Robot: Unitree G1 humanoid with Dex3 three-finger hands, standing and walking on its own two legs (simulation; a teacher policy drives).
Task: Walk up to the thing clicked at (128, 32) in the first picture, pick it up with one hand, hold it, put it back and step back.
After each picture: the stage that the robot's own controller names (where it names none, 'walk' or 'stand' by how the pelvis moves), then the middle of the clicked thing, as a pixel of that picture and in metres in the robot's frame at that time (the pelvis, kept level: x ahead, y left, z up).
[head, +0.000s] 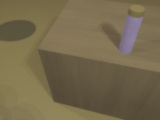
stand; (130, 31) +0.66 -0.21 +0.00
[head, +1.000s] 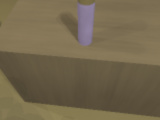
walk; (85, 20) +0.64 +0.03 +0.03
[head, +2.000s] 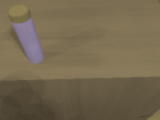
stand; (28, 37) +0.52 +0.24 +0.04
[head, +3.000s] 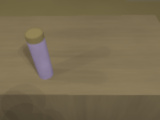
stand; (40, 56) +0.51 +0.21 +0.00
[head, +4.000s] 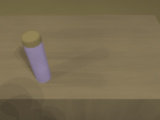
stand; (38, 59) +0.48 +0.21 -0.01
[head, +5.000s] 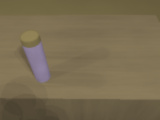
stand; (37, 59) +0.48 +0.22 -0.01
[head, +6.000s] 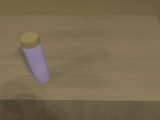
stand; (36, 60) +0.48 +0.22 -0.01
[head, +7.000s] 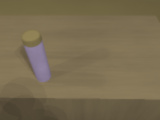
rise first; (38, 58) +0.49 +0.22 -0.01
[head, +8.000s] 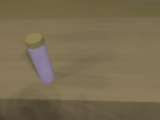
rise first; (41, 60) +0.48 +0.23 +0.00
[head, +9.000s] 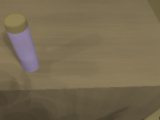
go down; (24, 46) +0.50 +0.21 +0.02
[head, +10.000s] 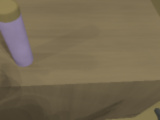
go down; (16, 38) +0.49 +0.21 +0.06
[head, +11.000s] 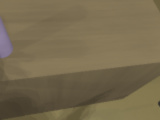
close in; out of the picture +0.49 +0.23 +0.09
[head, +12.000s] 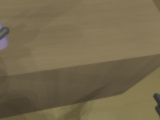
close; out of the picture +0.53 +0.23 +0.10
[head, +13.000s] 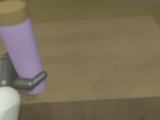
lift; (24, 54) +0.32 +0.17 +0.22
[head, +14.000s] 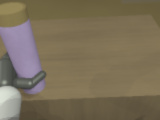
hold; (24, 54) +0.33 +0.18 +0.20
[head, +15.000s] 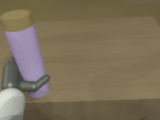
hold; (29, 58) +0.34 +0.17 +0.18
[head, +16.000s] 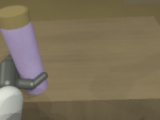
hold; (26, 55) +0.34 +0.17 +0.19
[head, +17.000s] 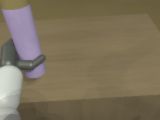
crouch; (26, 39) +0.40 +0.18 +0.19
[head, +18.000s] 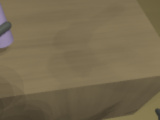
lower; out of the picture +0.51 +0.24 +0.19
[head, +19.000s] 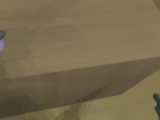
lower; out of the picture +0.52 +0.23 +0.10
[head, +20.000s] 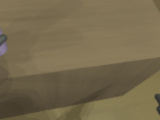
lower; out of the picture +0.51 +0.23 +0.09
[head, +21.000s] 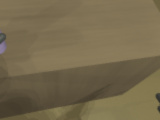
lower; out of the picture +0.51 +0.23 +0.10
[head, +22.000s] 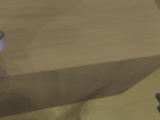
lower; out of the picture +0.52 +0.24 +0.10
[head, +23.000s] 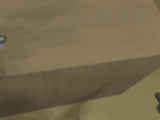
open; out of the picture +0.52 +0.24 +0.10
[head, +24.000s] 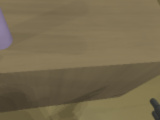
sink last; out of the picture +0.49 +0.23 +0.09
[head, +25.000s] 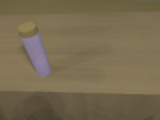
sink last; (36, 51) +0.50 +0.25 +0.05
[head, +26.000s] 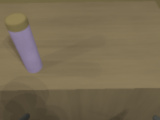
stand; (26, 46) +0.49 +0.24 +0.06
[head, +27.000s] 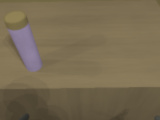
stand; (26, 45) +0.49 +0.24 +0.06
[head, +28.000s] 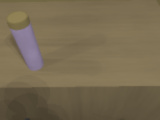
stand; (27, 44) +0.50 +0.23 +0.05
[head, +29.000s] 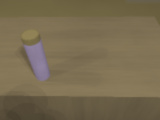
stand; (37, 57) +0.50 +0.23 -0.01
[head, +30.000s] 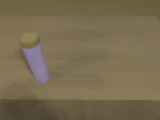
stand; (36, 60) +0.48 +0.22 -0.01
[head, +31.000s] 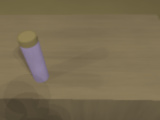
stand; (35, 59) +0.48 +0.23 -0.01
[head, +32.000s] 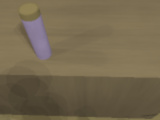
walk; (37, 34) +0.54 +0.21 +0.02
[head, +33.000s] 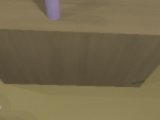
walk; out of the picture +0.79 +0.18 +0.01
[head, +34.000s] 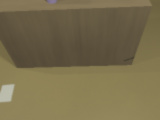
stand; out of the picture +1.12 +0.31 +0.02
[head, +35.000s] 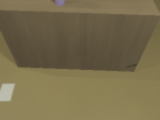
stand; out of the picture +1.10 +0.20 +0.00
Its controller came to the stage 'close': yes
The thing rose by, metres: 0.20
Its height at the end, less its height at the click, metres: +0.00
